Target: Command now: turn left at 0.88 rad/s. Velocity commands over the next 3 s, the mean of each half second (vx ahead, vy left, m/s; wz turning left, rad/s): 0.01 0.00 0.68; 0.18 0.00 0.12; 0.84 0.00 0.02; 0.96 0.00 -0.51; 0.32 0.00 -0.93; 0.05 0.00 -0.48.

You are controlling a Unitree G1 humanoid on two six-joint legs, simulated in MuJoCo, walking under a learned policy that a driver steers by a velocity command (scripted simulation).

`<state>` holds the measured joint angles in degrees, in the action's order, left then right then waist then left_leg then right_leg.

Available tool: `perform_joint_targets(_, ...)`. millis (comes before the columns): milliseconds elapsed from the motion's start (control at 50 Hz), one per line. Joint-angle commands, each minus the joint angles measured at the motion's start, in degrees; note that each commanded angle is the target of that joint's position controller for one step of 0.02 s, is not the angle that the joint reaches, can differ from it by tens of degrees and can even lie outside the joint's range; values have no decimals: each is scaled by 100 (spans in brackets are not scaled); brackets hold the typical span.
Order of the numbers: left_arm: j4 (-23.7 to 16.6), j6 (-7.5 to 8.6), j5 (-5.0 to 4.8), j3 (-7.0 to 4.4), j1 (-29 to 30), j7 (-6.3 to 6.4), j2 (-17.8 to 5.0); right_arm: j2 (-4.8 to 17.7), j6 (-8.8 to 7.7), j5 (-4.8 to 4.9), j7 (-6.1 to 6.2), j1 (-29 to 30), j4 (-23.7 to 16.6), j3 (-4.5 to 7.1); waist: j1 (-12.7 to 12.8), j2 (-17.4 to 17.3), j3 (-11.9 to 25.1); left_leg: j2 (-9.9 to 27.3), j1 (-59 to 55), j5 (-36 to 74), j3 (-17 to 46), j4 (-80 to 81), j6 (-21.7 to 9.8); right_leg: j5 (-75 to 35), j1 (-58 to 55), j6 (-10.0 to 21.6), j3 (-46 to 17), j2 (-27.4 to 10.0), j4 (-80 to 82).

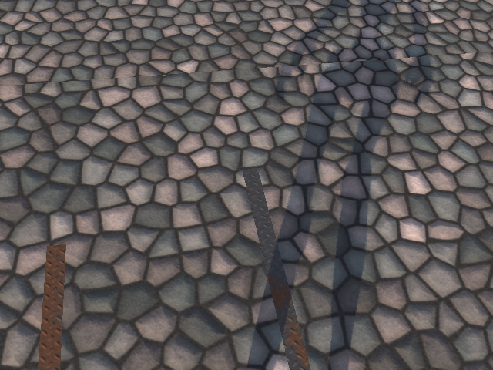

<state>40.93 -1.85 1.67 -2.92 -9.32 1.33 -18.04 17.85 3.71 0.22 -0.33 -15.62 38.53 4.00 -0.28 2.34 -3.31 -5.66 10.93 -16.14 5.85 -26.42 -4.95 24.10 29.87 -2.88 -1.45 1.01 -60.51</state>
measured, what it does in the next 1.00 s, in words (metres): walks ahead, turning left: right foot, then left foot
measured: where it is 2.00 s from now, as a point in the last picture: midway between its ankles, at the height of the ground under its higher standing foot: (161, 249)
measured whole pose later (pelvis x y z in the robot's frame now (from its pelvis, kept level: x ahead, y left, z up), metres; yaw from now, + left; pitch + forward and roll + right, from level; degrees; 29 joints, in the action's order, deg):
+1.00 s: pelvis +0.11 -0.01 +0.00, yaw +21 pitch +1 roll +0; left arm 45.6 0.8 1.4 -1.7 -12.1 -2.6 -18.4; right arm 17.1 -1.6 -0.9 -0.4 -20.9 51.9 2.0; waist -2.0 -0.2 1.1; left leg -1.3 1.5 -16.3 6.8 -16.6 -2.6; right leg 20.2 21.1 3.0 1.9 -0.3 -39.2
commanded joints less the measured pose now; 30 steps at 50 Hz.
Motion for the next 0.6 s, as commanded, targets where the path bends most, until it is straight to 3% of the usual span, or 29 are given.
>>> perform_joint_targets(20, -409, 35, 18, -92, 93, -79, -511, 988, -34, 53, 42, -110, -349, 304, -27, -631, 668, 1309, -1154, 4677, 1405, 292, -654, -329, 852, -119, -182, -52, -373)
perform_joint_targets(80, -525, 0, -20, -39, 330, -70, -480, 1107, -40, 28, 83, -362, -292, 361, -174, -712, 622, 1198, -1295, 4425, 1738, 212, -546, -447, 1052, -120, -255, -21, 42)
perform_joint_targets(200, -625, 36, -56, 2, 657, -30, -644, 1288, -47, -36, 132, -485, -305, 420, -284, -858, 614, 1095, -1262, 3983, 2593, 98, -458, -473, 906, -43, -530, 179, 868)
perform_joint_targets(300, -581, 93, -118, 48, 640, -14, -690, 1139, -60, -109, 136, -387, -289, 321, -300, -915, 642, 1060, -916, 4546, 2660, -87, -409, -469, 81, 128, -437, 204, 1398)
perform_joint_targets(360, -534, 127, -153, 61, 446, -3, -704, 1096, -55, -130, 132, -177, -295, 263, -182, -941, 544, 990, -562, 4310, 2823, -98, -336, -391, -738, 258, -420, 227, 2136)
perform_joint_targets(400, -439, 165, -123, 62, 117, 50, -656, 1042, -79, -60, 150, 80, -291, 205, 91, -875, 459, 777, -127, 3428, 2797, -186, -71, -1020, -1723, 374, -390, 219, 3387)
perform_joint_targets(420, -403, 201, -78, 51, 0, 104, -694, 949, -123, -23, 158, 45, -263, 153, 142, -593, 512, 586, 251, 2514, 2595, -426, 148, -1633, -2437, 500, -700, -92, 4031)
perform_joint_targets(440, -497, 211, -34, 36, 96, 157, -971, 545, -166, -64, 144, -469, -226, 42, -139, 648, 850, 83, 662, 32, 1754, -1361, 412, -2490, -3142, 863, -2054, -1410, 4287)
perform_joint_targets(460, -498, 132, -95, -4, 32, 102, -1308, 817, -120, -95, 209, -740, -204, 126, -138, 1016, 860, -823, 1254, -2361, 782, -2097, 500, -3623, -2967, 1682, -3247, -2263, 4276)
perform_joint_targets(480, -340, 129, -146, -2, -290, 57, -1049, 1043, -86, -197, 224, -536, -96, 165, 2, 632, 815, -433, 1204, -2156, 662, -2830, 528, -3951, -2649, 2014, -3296, -2338, 4175)
perform_joint_targets(500, -314, 149, -161, 81, -158, 32, -719, 986, -74, -157, 186, -308, -24, 152, -27, 332, 622, -279, 1112, -1743, 646, -3072, 552, -3688, -2363, 1857, -2668, -1974, 4136)
perform_joint_targets(520, -317, 144, -129, 113, 60, 21, -581, 874, -55, -110, 133, -197, 41, 125, -69, 269, 472, -216, 973, -1433, 618, -3101, 606, -3245, -2093, 1600, -2070, -1553, 4207)
perform_joint_targets(560, -248, 147, -62, 131, 183, 56, -564, 718, -24, -84, 31, -168, 113, 57, -105, 663, 462, -219, 795, -1152, 410, -2942, 697, -3167, -1966, 1354, -1464, -1095, 4271)
perform_joint_targets(600, -120, 150, -63, 152, 64, 38, -506, 560, -2, -61, 9, -79, 197, -29, -64, 669, 494, -150, 631, -1175, 193, -2286, 731, -3111, -2052, 1295, -1233, -958, 4242)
